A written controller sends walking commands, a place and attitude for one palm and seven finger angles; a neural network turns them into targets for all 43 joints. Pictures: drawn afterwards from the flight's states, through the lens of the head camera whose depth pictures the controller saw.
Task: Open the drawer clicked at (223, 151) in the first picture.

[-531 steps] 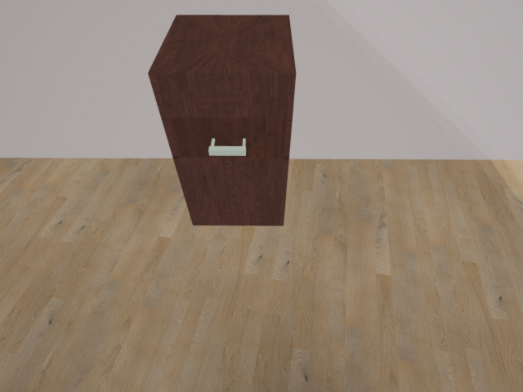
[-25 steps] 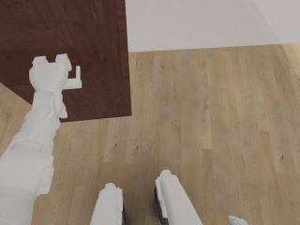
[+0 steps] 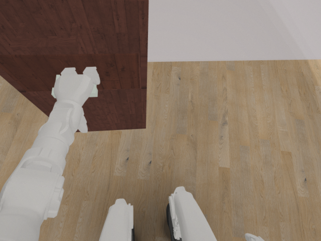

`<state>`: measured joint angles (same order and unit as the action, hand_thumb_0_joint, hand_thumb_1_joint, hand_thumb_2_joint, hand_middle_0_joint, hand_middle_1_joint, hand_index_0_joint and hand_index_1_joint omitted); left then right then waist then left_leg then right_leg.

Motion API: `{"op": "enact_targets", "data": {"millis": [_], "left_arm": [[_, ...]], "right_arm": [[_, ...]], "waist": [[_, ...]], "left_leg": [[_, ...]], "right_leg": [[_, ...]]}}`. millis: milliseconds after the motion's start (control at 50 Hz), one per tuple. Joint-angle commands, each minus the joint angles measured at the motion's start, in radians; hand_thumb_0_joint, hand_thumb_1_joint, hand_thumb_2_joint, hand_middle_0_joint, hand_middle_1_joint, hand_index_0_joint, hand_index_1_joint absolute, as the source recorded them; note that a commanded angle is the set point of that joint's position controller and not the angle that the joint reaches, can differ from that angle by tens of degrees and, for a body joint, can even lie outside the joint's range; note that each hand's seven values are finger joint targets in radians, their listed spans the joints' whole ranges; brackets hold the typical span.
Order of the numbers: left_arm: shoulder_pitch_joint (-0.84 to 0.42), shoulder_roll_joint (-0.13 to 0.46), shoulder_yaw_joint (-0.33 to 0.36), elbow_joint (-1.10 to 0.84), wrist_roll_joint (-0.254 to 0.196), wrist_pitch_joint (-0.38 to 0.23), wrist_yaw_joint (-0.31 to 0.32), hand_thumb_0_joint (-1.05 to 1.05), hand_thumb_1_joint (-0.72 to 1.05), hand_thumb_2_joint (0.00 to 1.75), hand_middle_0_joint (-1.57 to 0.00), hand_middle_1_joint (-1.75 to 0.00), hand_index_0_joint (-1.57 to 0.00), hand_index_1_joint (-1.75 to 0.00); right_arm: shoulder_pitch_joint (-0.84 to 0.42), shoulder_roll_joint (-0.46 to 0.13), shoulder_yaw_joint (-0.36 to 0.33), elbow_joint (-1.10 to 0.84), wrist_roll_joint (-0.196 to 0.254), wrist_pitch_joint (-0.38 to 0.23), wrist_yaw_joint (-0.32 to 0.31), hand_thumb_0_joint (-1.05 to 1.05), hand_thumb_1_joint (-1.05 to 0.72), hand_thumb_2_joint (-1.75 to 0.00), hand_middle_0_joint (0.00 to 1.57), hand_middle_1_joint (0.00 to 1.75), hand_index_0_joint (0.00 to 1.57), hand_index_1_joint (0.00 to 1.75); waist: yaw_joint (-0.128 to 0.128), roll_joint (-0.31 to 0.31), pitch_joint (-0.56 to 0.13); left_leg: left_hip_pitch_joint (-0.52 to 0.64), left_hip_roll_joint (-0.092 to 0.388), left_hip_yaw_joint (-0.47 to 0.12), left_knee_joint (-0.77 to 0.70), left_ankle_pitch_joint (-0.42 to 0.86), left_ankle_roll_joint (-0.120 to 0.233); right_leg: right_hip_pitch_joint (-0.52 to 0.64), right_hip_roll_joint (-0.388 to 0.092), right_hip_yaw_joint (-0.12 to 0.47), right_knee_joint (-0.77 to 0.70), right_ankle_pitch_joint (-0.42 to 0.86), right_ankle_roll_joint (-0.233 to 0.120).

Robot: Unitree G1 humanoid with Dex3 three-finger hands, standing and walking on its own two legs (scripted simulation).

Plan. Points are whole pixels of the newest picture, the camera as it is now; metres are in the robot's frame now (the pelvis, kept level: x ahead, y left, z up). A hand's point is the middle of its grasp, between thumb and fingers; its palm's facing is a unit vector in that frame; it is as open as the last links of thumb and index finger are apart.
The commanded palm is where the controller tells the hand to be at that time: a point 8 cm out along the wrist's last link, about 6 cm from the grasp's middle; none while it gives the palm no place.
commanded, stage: move the hooked fingers above the handle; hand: left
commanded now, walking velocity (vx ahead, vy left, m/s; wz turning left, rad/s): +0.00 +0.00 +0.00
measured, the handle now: (76, 85) +0.57 +0.21 -0.10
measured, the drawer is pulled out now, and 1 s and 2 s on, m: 0.00 0.00 0.00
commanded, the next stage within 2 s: lift the fingers back up to retry in 0.34 s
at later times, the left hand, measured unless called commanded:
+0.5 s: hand (76, 86) +0.51 +0.18 -0.03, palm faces -0.06 -0.08 -1.00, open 13.9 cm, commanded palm +0.50 +0.19 +0.00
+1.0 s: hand (68, 86) +0.51 +0.20 -0.03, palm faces -0.02 -0.02 -1.00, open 13.8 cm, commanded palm +0.50 +0.20 +0.00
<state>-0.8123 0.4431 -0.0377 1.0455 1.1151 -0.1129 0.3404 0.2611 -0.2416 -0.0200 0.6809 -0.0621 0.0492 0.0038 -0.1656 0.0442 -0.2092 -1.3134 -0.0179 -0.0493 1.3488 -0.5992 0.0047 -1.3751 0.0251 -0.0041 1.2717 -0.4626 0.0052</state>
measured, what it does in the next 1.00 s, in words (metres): stands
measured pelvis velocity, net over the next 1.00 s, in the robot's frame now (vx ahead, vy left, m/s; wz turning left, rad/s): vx -0.01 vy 0.00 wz -0.01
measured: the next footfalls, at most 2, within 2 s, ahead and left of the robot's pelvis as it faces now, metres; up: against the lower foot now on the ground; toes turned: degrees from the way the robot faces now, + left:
none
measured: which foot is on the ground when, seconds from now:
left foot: down 0.00-1.00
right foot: down 0.00-1.00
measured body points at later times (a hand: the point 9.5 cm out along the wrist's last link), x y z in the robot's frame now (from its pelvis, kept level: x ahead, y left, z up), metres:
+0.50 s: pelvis +0.00 +0.00 -0.01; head +0.16 +0.02 +0.41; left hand +0.51 +0.18 +0.03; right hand +0.02 -0.27 -0.13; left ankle +0.00 +0.12 -0.60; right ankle +0.06 -0.12 -0.60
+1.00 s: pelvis -0.01 +0.00 -0.01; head +0.16 +0.01 +0.41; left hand +0.51 +0.20 +0.02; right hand +0.01 -0.27 -0.13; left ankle +0.00 +0.11 -0.60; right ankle +0.06 -0.12 -0.60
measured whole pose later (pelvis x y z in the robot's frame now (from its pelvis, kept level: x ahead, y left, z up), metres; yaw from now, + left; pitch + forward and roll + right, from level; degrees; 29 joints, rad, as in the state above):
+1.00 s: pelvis -0.01 +0.00 -0.01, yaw +0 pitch +33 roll -2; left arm -0.90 0.51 0.00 1.13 1.15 -0.07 0.47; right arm 0.30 -0.24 0.00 0.70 -0.06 0.04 0.01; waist -0.18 0.05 -0.22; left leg -1.35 -0.01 -0.05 1.38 -0.60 0.00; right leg -1.41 0.03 -0.01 1.30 -0.46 0.00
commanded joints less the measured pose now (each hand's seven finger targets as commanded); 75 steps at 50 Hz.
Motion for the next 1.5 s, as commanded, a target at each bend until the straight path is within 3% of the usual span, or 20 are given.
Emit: {"op": "enact_targets", "data": {"millis": [0,100,160,200,260,320,360,400,440,500,580,660,760,880,960,1040,1160,1320,1360,1480], "left_arm": [[-0.456,0.415,0.202,-0.246,0.073,-0.081,0.178,0.0,-0.5,0.3,-0.3,-1.2,-0.3,-1.2],[-0.327,0.383,0.199,-0.032,0.074,0.088,0.336,0.0,-0.5,0.3,-0.3,-1.2,-0.3,-1.2],[-0.32,0.318,0.126,0.073,0.057,0.198,0.278,0.0,-0.5,0.3,-0.3,-1.2,-0.3,-1.2],[-0.404,0.384,0.138,0.009,0.023,0.223,0.22,0.0,-0.5,0.3,-0.3,-1.2,-0.3,-1.2],[-0.584,0.298,0.053,-0.205,-0.025,0.148,0.1,0.0,-0.5,0.3,-0.3,-1.2,-0.3,-1.2],[-0.61,0.256,0.019,-0.379,-0.034,0.013,0.029,0.0,-0.5,0.3,-0.3,-1.2,-0.3,-1.2],[-0.573,0.214,-0.005,-0.379,-0.017,-0.053,0.023,0.0,-0.5,0.3,-0.3,-1.2,-0.3,-1.2],[-0.499,0.202,0.008,-0.218,0.018,-0.066,0.059,0.0,-0.5,0.3,-0.3,-1.2,-0.3,-1.2],[-0.424,0.245,0.066,-0.06,0.033,-0.04,0.118,0.0,-0.5,0.3,-0.3,-1.2,-0.3,-1.2],[-0.378,0.287,0.116,0.038,0.042,0.043,0.2,0.0,-0.5,0.3,-0.3,-1.2,-0.3,-1.2],[-0.367,0.301,0.111,0.026,0.079,0.143,0.231,0.0,-0.5,0.3,-0.3,-1.2,-0.3,-1.2],[-0.486,0.301,0.075,-0.014,0.059,0.215,0.204,0.0,-0.5,0.3,-0.3,-1.2,-0.3,-1.2],[-0.63,0.335,0.1,-0.303,-0.011,0.074,0.117,0.0,-0.5,0.3,-0.3,-1.2,-0.3,-1.2],[-0.442,0.246,0.062,-0.107,0.05,0.011,0.152,0.0,-0.5,0.3,-0.3,-1.2,-0.3,-1.2],[-0.369,0.247,0.077,0.038,0.02,0.074,0.175,0.0,-0.5,0.3,-0.3,-1.2,-0.3,-1.2],[-0.42,0.259,0.058,-0.031,0.029,0.091,0.151,0.0,-0.5,0.3,-0.3,-1.2,-0.3,-1.2],[-0.535,0.325,0.112,-0.253,0.032,-0.004,0.146,0.0,-0.5,0.3,-0.3,-1.2,-0.3,-1.2],[-0.426,0.303,0.129,-0.075,0.054,0.065,0.253,0.0,-0.5,0.3,-0.3,-1.2,-0.3,-1.2],[-0.396,0.364,0.159,-0.034,0.05,0.107,0.235,0.0,-0.5,0.3,-0.3,-1.2,-0.3,-1.2],[-0.437,0.229,0.04,-0.126,-0.005,0.105,0.103,0.0,-0.5,0.3,-0.3,-1.2,-0.3,-1.2]], "right_arm": [[0.141,-0.169,-0.047,-0.03,-0.015,0.003,-0.019,0.0,-0.9,-0.9,0.2,0.3,0.2,0.3],[0.115,-0.175,-0.037,-0.066,-0.01,0.01,0.015,0.0,-0.9,-0.9,0.2,0.3,0.2,0.3],[0.146,-0.193,-0.041,-0.067,0.012,0.009,0.029,0.0,-0.9,-0.9,0.2,0.3,0.2,0.3],[0.166,-0.205,-0.041,-0.071,0.026,0.012,0.018,0.0,-0.9,-0.9,0.2,0.3,0.2,0.3],[0.193,-0.191,-0.061,-0.06,0.025,-0.015,-0.003,0.0,-0.9,-0.9,0.2,0.3,0.2,0.3],[0.211,-0.187,-0.079,-0.03,0.013,-0.041,-0.027,0.0,-0.9,-0.9,0.2,0.3,0.2,0.3],[0.214,-0.177,-0.082,-0.008,0.004,-0.051,-0.031,0.0,-0.9,-0.9,0.2,0.3,0.2,0.3],[0.216,-0.173,-0.074,0.019,0.001,-0.041,-0.031,0.0,-0.9,-0.9,0.2,0.3,0.2,0.3],[0.204,-0.179,-0.055,0.017,-0.003,-0.023,-0.022,0.0,-0.9,-0.9,0.2,0.3,0.2,0.3],[0.18,-0.183,-0.041,-0.025,-0.005,-0.002,-0.004,0.0,-0.9,-0.9,0.2,0.3,0.2,0.3],[0.181,-0.193,-0.042,-0.063,0.001,0.014,0.018,0.0,-0.9,-0.9,0.2,0.3,0.2,0.3],[0.181,-0.193,-0.043,-0.068,0.019,0.015,0.012,0.0,-0.9,-0.9,0.2,0.3,0.2,0.3],[0.199,-0.185,-0.064,-0.061,0.014,-0.025,-0.015,0.0,-0.9,-0.9,0.2,0.3,0.2,0.3],[0.19,-0.174,-0.056,-0.012,0.003,-0.025,-0.012,0.0,-0.9,-0.9,0.2,0.3,0.2,0.3],[0.189,-0.182,-0.045,-0.022,0.004,-0.015,0.002,0.0,-0.9,-0.9,0.2,0.3,0.2,0.3],[0.199,-0.183,-0.05,-0.042,0.01,-0.01,0.005,0.0,-0.9,-0.9,0.2,0.3,0.2,0.3],[0.2,-0.182,-0.068,-0.039,0.001,-0.015,-0.008,0.0,-0.9,-0.9,0.2,0.3,0.2,0.3],[0.186,-0.184,-0.06,-0.015,-0.007,-0.002,0.013,0.0,-0.9,-0.9,0.2,0.3,0.2,0.3],[0.181,-0.195,-0.05,-0.022,-0.002,0.005,0.015,0.0,-0.9,-0.9,0.2,0.3,0.2,0.3],[0.21,-0.183,-0.066,-0.034,0.012,-0.003,0.004,0.0,-0.9,-0.9,0.2,0.3,0.2,0.3]], "waist": [[0.02,0.149,-0.506],[0.041,0.087,-0.466],[0.011,0.047,-0.521],[-0.001,0.014,-0.614],[-0.065,0.05,-0.748],[-0.072,0.118,-0.79],[-0.069,0.168,-0.713],[-0.067,0.14,-0.486],[-0.046,0.098,-0.351],[-0.005,0.105,-0.345],[0.01,0.118,-0.488],[-0.031,0.058,-0.541],[-0.049,0.11,-0.794],[-0.04,0.095,-0.464],[-0.024,0.052,-0.388],[-0.025,0.076,-0.495],[-0.024,0.14,-0.667],[-0.011,0.118,-0.544],[0.004,0.09,-0.536],[-0.042,0.061,-0.608]], "left_leg": [[0.244,0.002,0.02,-0.1,0.406,0.043],[0.141,-0.003,0.046,-0.118,0.362,0.034],[0.178,0.001,0.047,-0.142,0.363,0.036],[0.181,0.001,0.055,-0.142,0.348,0.044],[0.279,0.005,0.032,-0.137,0.342,0.051],[0.431,0.007,0.006,-0.127,0.406,0.048],[0.48,0.009,-0.003,-0.124,0.454,0.038],[0.375,0.015,-0.009,-0.118,0.387,0.034],[0.231,0.01,0.004,-0.115,0.307,0.039],[0.158,0.002,0.025,-0.128,0.316,0.035],[0.21,0.009,0.038,-0.132,0.405,0.031],[0.198,0.009,0.038,-0.143,0.346,0.042],[0.357,0.007,0.019,-0.139,0.379,0.048],[0.247,0.012,0.024,-0.131,0.3,0.045],[0.156,0.004,0.043,-0.141,0.275,0.045],[0.19,0.003,0.049,-0.138,0.315,0.046],[0.33,0.01,0.02,-0.122,0.411,0.041],[0.267,0.01,0.026,-0.12,0.419,0.035],[0.241,0.009,0.037,-0.131,0.415,0.039],[0.31,0.011,0.038,-0.142,0.418,0.046]], "right_leg": [[0.304,0.005,-0.023,-0.057,0.235,-0.06],[0.351,0.004,-0.027,-0.061,0.225,-0.048],[0.41,0.006,-0.032,-0.083,0.269,-0.041],[0.5,0.006,-0.02,-0.097,0.297,-0.028],[0.524,-0.001,-0.009,-0.12,0.32,-0.022],[0.447,0.0,-0.012,-0.116,0.323,-0.031],[0.339,0.0,-0.026,-0.115,0.295,-0.042],[0.214,0.006,-0.045,-0.111,0.194,-0.051],[0.174,0.01,-0.048,-0.103,0.128,-0.059],[0.214,0.01,-0.045,-0.09,0.14,-0.064],[0.322,0.012,-0.037,-0.071,0.259,-0.058],[0.405,0.008,-0.027,-0.101,0.253,-0.041],[0.494,0.002,-0.011,-0.114,0.303,-0.032],[0.288,0.011,-0.03,-0.119,0.158,-0.047],[0.318,0.013,-0.026,-0.132,0.157,-0.05],[0.387,0.014,-0.019,-0.121,0.224,-0.049],[0.386,0.008,-0.02,-0.091,0.284,-0.047],[0.337,0.01,-0.035,-0.085,0.27,-0.047],[0.388,0.01,-0.03,-0.088,0.293,-0.045],[0.46,0.01,-0.021,-0.129,0.349,-0.036]]}}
